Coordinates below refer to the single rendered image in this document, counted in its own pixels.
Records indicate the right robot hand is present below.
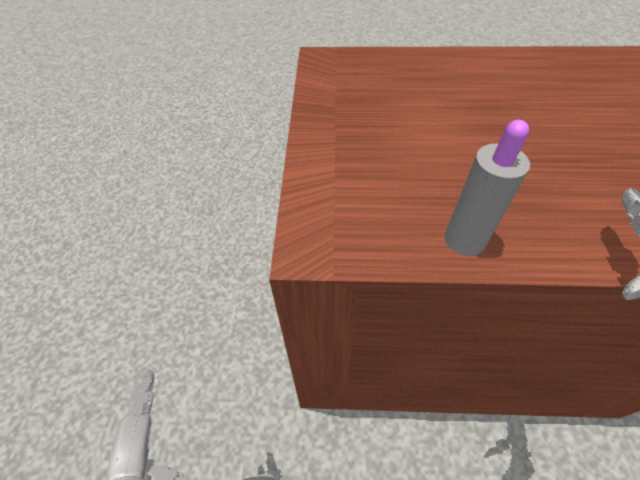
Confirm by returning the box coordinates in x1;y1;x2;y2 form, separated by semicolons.
621;189;640;300

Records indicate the left robot hand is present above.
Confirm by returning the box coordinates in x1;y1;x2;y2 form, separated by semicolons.
106;370;189;480

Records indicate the bottle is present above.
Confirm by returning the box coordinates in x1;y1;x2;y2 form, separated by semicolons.
445;120;530;256

